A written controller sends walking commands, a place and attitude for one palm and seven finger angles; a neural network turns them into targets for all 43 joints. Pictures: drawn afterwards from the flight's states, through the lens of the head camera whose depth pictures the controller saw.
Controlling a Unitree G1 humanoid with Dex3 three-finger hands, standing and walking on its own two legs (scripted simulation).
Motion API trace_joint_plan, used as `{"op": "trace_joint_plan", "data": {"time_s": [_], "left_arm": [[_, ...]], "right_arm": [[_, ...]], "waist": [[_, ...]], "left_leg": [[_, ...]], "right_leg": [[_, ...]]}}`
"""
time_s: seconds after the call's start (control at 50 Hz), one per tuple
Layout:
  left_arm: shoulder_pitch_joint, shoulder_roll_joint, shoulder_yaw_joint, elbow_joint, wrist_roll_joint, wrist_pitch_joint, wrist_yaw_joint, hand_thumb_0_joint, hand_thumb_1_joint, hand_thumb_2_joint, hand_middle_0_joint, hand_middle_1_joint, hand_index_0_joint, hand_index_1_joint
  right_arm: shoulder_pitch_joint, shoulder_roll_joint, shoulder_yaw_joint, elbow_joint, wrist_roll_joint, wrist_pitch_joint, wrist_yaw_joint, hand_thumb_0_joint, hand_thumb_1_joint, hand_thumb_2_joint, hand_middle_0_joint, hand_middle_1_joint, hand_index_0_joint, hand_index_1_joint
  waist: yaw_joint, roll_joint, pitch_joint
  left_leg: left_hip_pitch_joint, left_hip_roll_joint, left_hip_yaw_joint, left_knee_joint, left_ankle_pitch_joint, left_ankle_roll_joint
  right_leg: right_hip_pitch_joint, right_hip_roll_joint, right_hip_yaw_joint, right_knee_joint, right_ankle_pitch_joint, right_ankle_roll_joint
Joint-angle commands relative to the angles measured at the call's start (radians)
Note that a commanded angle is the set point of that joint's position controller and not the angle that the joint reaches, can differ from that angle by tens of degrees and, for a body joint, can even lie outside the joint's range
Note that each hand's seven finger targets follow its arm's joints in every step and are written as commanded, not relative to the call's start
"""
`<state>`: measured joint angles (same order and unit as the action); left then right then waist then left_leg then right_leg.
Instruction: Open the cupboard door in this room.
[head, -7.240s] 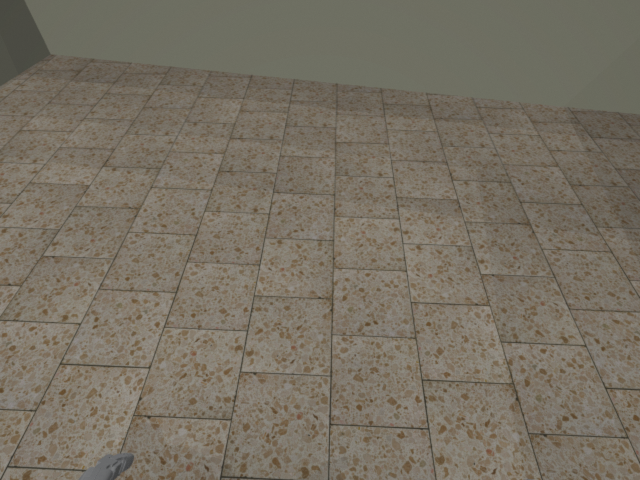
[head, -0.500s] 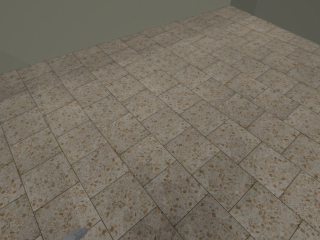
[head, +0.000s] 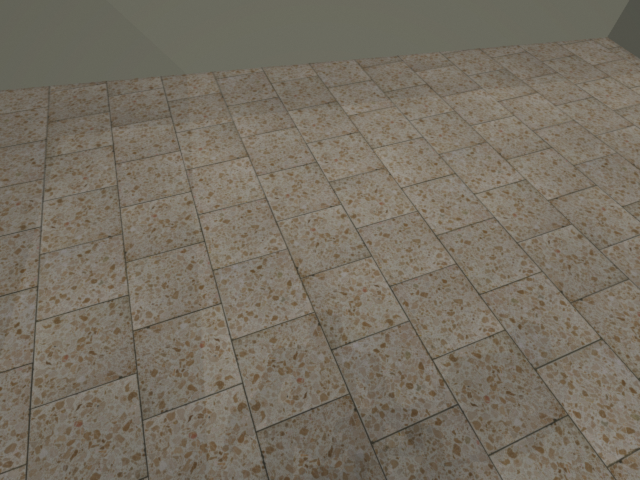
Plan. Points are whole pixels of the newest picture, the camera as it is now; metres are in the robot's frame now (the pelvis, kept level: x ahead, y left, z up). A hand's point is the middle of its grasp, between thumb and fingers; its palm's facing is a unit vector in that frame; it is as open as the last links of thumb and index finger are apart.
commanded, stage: turn or walk to find it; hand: left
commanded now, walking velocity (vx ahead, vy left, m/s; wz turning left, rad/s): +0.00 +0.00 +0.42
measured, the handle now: out of the picture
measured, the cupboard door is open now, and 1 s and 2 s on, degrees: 0 0 0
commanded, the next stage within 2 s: none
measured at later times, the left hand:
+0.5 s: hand out of the picture +0.05 +0.21 -0.14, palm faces +0.18 -0.95 -0.27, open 7.4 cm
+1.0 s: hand out of the picture -0.14 +0.19 -0.18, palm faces +0.46 -0.86 -0.23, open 7.4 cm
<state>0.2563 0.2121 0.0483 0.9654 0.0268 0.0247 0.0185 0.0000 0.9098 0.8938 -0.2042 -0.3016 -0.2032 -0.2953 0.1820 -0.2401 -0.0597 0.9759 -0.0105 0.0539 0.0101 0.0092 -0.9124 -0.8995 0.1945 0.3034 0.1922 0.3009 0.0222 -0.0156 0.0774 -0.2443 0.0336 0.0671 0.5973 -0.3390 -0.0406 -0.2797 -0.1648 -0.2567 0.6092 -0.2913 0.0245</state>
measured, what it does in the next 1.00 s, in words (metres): steps on the spot, turning left: right foot, then left foot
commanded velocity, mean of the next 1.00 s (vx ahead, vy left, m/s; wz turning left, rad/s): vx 0.00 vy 0.00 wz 0.42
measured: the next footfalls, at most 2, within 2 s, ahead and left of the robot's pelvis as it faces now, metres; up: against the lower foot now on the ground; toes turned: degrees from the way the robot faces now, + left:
right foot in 0.52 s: +0.03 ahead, -0.12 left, +0.00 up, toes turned +8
left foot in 0.98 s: -0.11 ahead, +0.11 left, +0.00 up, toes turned +29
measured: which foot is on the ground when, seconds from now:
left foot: down 0.00-0.52, up 0.54-0.96, down 0.98-1.00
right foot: down 0.00-0.00, up 0.02-0.50, down 0.52-0.98, up 1.00-1.00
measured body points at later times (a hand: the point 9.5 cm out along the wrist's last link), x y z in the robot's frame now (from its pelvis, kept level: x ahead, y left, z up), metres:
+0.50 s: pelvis -0.03 -0.01 +0.01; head -0.01 -0.02 +0.46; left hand +0.04 +0.26 -0.12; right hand +0.04 -0.25 -0.15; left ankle -0.01 +0.11 -0.73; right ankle -0.01 -0.13 -0.72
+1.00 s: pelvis -0.08 +0.00 +0.00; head -0.06 +0.02 +0.44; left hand -0.16 +0.24 -0.16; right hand +0.09 -0.22 -0.14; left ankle -0.14 +0.09 -0.73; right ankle -0.01 -0.13 -0.73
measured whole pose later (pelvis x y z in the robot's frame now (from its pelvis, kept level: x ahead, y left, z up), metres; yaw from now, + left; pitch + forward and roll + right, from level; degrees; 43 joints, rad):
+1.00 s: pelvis -0.08 +0.00 +0.00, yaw +26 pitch -1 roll +0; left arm 0.25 0.22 0.05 0.96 0.02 0.03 0.02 0.00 0.91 0.89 -0.20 -0.30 -0.20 -0.30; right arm 0.19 -0.24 -0.06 0.97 -0.01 0.04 0.01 0.01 -0.91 -0.90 0.19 0.30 0.19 0.30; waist 0.02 -0.03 0.08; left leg -0.24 0.03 0.06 0.59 -0.32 -0.04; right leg -0.31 -0.18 -0.23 0.66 -0.31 0.04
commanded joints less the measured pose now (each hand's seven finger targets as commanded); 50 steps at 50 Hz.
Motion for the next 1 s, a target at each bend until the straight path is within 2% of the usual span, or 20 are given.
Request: {"op": "trace_joint_plan", "data": {"time_s": [0.0, 0.02, 0.04, 0.08, 0.14, 0.32, 0.44, 0.46, 0.48, 0.5, 0.52, 0.54, 0.6, 0.66, 0.84, 0.88, 0.92, 0.94, 0.96, 0.98], "left_arm": [[-0.057, 0.084, 0.017, -0.109, -0.011, 0.006, 0.006, 0.0, 0.9, 0.9, -0.2, -0.3, -0.2, -0.3], [-0.076, 0.11, 0.023, -0.101, -0.007, 0.017, 0.008, 0.0, 0.9, 0.9, -0.2, -0.3, -0.2, -0.3], [-0.076, 0.102, 0.026, -0.086, -0.004, 0.023, 0.009, 0.0, 0.9, 0.9, -0.2, -0.3, -0.2, -0.3], [-0.076, 0.116, 0.033, -0.064, -0.007, 0.019, -0.003, 0.0, 0.9, 0.9, -0.2, -0.3, -0.2, -0.3], [-0.042, 0.112, 0.03, -0.044, -0.01, 0.012, -0.008, 0.0, 0.9, 0.9, -0.2, -0.3, -0.2, -0.3], [-0.126, 0.089, 0.021, -0.097, -0.016, 0.01, 0.003, 0.0, 0.9, 0.9, -0.2, -0.3, -0.2, -0.3], [-0.039, 0.089, 0.022, -0.086, -0.024, -0.006, 0.008, 0.0, 0.9, 0.9, -0.2, -0.3, -0.2, -0.3], [0.005, 0.099, 0.026, -0.079, -0.023, -0.014, 0.011, 0.0, 0.9, 0.9, -0.2, -0.3, -0.2, -0.3], [0.023, 0.158, 0.037, -0.077, -0.011, -0.025, 0.016, 0.0, 0.9, 0.9, -0.2, -0.3, -0.2, -0.3], [0.033, 0.241, 0.055, -0.082, 0.001, -0.03, 0.021, 0.0, 0.9, 0.9, -0.2, -0.3, -0.2, -0.3], [0.019, 0.243, 0.049, -0.1, -0.007, -0.023, 0.022, 0.0, 0.9, 0.9, -0.2, -0.3, -0.2, -0.3], [-0.046, 0.202, 0.051, -0.112, -0.009, -0.024, 0.027, 0.0, 0.9, 0.9, -0.2, -0.3, -0.2, -0.3], [-0.152, 0.139, 0.025, -0.136, -0.012, -0.028, 0.018, 0.0, 0.9, 0.9, -0.2, -0.3, -0.2, -0.3], [-0.113, 0.132, 0.023, -0.124, -0.011, -0.034, 0.017, 0.0, 0.9, 0.9, -0.2, -0.3, -0.2, -0.3], [0.02, 0.192, 0.048, -0.064, 0.007, -0.026, 0.017, 0.0, 0.9, 0.9, -0.2, -0.3, -0.2, -0.3], [0.022, 0.21, 0.052, -0.056, 0.007, -0.023, 0.014, 0.0, 0.9, 0.9, -0.2, -0.3, -0.2, -0.3], [-0.007, 0.204, 0.053, -0.053, -0.003, -0.017, 0.011, 0.0, 0.9, 0.9, -0.2, -0.3, -0.2, -0.3], [-0.004, 0.178, 0.046, -0.058, -0.012, -0.009, 0.009, 0.0, 0.9, 0.9, -0.2, -0.3, -0.2, -0.3], [0.008, 0.113, 0.035, -0.087, -0.02, -0.002, 0.005, 0.0, 0.9, 0.9, -0.2, -0.3, -0.2, -0.3], [-0.057, 0.082, 0.018, -0.116, -0.011, 0.008, 0.005, 0.0, 0.9, 0.9, -0.2, -0.3, -0.2, -0.3]], "right_arm": [[0.151, -0.249, -0.055, -0.034, -0.008, -0.037, -0.014, 0.0, -0.9, -0.9, 0.2, 0.3, 0.2, 0.3], [0.13, -0.23, -0.049, -0.028, -0.011, -0.034, -0.018, 0.0, -0.9, -0.9, 0.2, 0.3, 0.2, 0.3], [0.083, -0.198, -0.041, -0.037, -0.011, -0.039, -0.026, 0.0, -0.9, -0.9, 0.2, 0.3, 0.2, 0.3], [0.005, -0.158, -0.023, -0.058, -0.011, -0.04, -0.033, 0.0, -0.9, -0.9, 0.2, 0.3, 0.2, 0.3], [0.015, -0.15, -0.019, -0.062, -0.005, -0.05, -0.034, 0.0, -0.9, -0.9, 0.2, 0.3, 0.2, 0.3], [0.077, -0.161, -0.038, -0.058, -0.013, -0.041, -0.029, 0.0, -0.9, -0.9, 0.2, 0.3, 0.2, 0.3], [0.033, -0.155, -0.046, -0.074, -0.013, -0.031, -0.021, 0.0, -0.9, -0.9, 0.2, 0.3, 0.2, 0.3], [0.026, -0.142, -0.045, -0.081, -0.007, -0.031, -0.02, 0.0, -0.9, -0.9, 0.2, 0.3, 0.2, 0.3], [0.044, -0.094, -0.04, -0.085, 0.001, -0.031, -0.014, 0.0, -0.9, -0.9, 0.2, 0.3, 0.2, 0.3], [0.03, -0.041, -0.03, -0.114, 0.001, -0.032, -0.011, 0.0, -0.9, -0.9, 0.2, 0.3, 0.2, 0.3], [0.012, -0.091, -0.046, -0.115, -0.009, -0.022, -0.013, 0.0, -0.9, -0.9, 0.2, 0.3, 0.2, 0.3], [0.017, -0.099, -0.053, -0.104, -0.011, -0.007, -0.009, 0.0, -0.9, -0.9, 0.2, 0.3, 0.2, 0.3], [0.097, -0.077, -0.051, -0.039, -0.017, 0.012, 0.006, 0.0, -0.9, -0.9, 0.2, 0.3, 0.2, 0.3], [0.115, -0.069, -0.048, -0.027, -0.015, 0.015, 0.009, 0.0, -0.9, -0.9, 0.2, 0.3, 0.2, 0.3], [-0.028, -0.046, -0.021, -0.066, -0.001, -0.007, 0.004, 0.0, -0.9, -0.9, 0.2, 0.3, 0.2, 0.3], [0.003, -0.042, -0.016, -0.063, 0.004, -0.018, -0.001, 0.0, -0.9, -0.9, 0.2, 0.3, 0.2, 0.3], [0.075, -0.053, -0.016, -0.042, 0.003, -0.028, -0.002, 0.0, -0.9, -0.9, 0.2, 0.3, 0.2, 0.3], [0.103, -0.09, -0.024, -0.036, 0.003, -0.036, 0.0, 0.0, -0.9, -0.9, 0.2, 0.3, 0.2, 0.3], [0.123, -0.186, -0.045, -0.042, -0.006, -0.046, -0.005, 0.0, -0.9, -0.9, 0.2, 0.3, 0.2, 0.3], [0.154, -0.247, -0.058, -0.038, -0.008, -0.038, -0.012, 0.0, -0.9, -0.9, 0.2, 0.3, 0.2, 0.3]], "waist": [[-0.088, 0.303, -0.135], [-0.081, 0.202, -0.116], [-0.064, 0.261, -0.095], [-0.038, 0.21, -0.023], [-0.026, 0.156, -0.059], [-0.063, 0.154, -0.094], [-0.013, 0.151, -0.118], [0.009, 0.11, -0.145], [0.013, -0.038, -0.165], [0.03, -0.291, -0.131], [0.032, -0.214, -0.113], [0.002, -0.176, -0.076], [-0.062, -0.111, 0.0], [-0.052, -0.157, -0.009], [0.033, -0.185, -0.063], [0.02, -0.202, -0.107], [-0.027, -0.156, -0.136], [-0.045, -0.046, -0.153], [-0.061, 0.244, -0.16], [-0.086, 0.32, -0.13]], "left_leg": [[0.209, 0.377, -0.43, -0.291, 0.627, 0.198], [0.15, 0.369, -0.379, -0.291, 0.537, 0.217], [0.104, 0.308, -0.345, -0.304, 0.481, 0.197], [0.062, 0.234, -0.28, -0.301, 0.449, 0.18], [0.119, 0.193, -0.242, -0.283, 0.54, 0.176], [0.155, 0.205, -0.373, -0.263, 0.501, 0.221], [-0.023, 0.144, -0.417, -0.199, 0.42, 0.182], [-0.083, 0.105, -0.394, -0.151, 0.342, 0.144], [-0.223, 0.027, -0.318, -0.048, 0.163, 0.084], [-0.373, -0.112, -0.138, 0.181, -0.159, 0.015], [-0.335, -0.082, -0.159, 0.376, -0.24, 0.016], [-0.32, -0.056, -0.186, 0.483, -0.19, 0.019], [-0.302, -0.031, -0.136, 0.635, -0.027, -0.002], [-0.308, -0.019, -0.11, 0.644, 0.028, -0.026], [-0.198, 0.009, -0.021, 0.215, -0.145, -0.028], [-0.121, -0.008, 0.008, 0.095, -0.12, -0.018], [0.022, -0.018, 0.022, -0.107, 0.06, -0.006], [0.153, 0.022, -0.035, -0.216, 0.176, 0.009], [0.258, 0.253, -0.334, -0.285, 0.375, 0.095], [0.198, 0.375, -0.433, -0.299, 0.573, 0.187]], "right_leg": [[-0.275, 0.047, 0.134, 0.358, -0.349, 0.048], [-0.252, 0.031, 0.198, 0.437, -0.309, 0.035], [-0.261, 0.024, 0.229, 0.462, -0.25, 0.038], [-0.265, 0.036, 0.235, 0.508, -0.143, 0.044], [-0.255, 0.054, 0.227, 0.498, -0.093, 0.058], [-0.207, 0.089, 0.244, 0.301, -0.16, 0.065], [0.071, 0.138, 0.223, -0.061, -0.017, 0.038], [0.182, 0.117, 0.226, -0.207, 0.082, 0.035], [0.322, -0.015, 0.345, -0.301, 0.074, 0.0], [0.334, -0.258, 0.595, -0.345, 0.125, -0.108], [0.174, -0.329, 0.598, -0.358, 0.146, -0.181], [0.087, -0.287, 0.535, -0.38, 0.059, -0.187], [0.002, -0.14, 0.335, -0.364, 0.03, -0.113], [0.039, -0.121, 0.261, -0.361, 0.057, -0.099], [0.178, -0.205, 0.253, -0.258, 0.29, -0.169], [0.187, -0.209, 0.231, -0.194, 0.405, -0.161], [0.129, -0.174, 0.161, -0.099, 0.37, -0.097], [0.022, -0.132, 0.122, 0.017, 0.266, -0.045], [-0.214, -0.006, 0.069, 0.215, -0.067, 0.03], [-0.285, 0.048, 0.13, 0.362, -0.344, 0.05]]}}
